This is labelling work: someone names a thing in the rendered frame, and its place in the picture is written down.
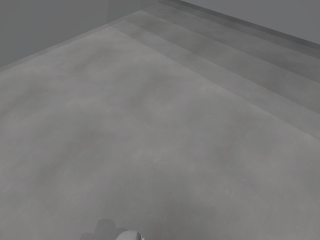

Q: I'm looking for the left robot thigh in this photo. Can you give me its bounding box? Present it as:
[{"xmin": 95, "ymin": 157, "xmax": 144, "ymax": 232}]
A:
[{"xmin": 116, "ymin": 230, "xmax": 145, "ymax": 240}]

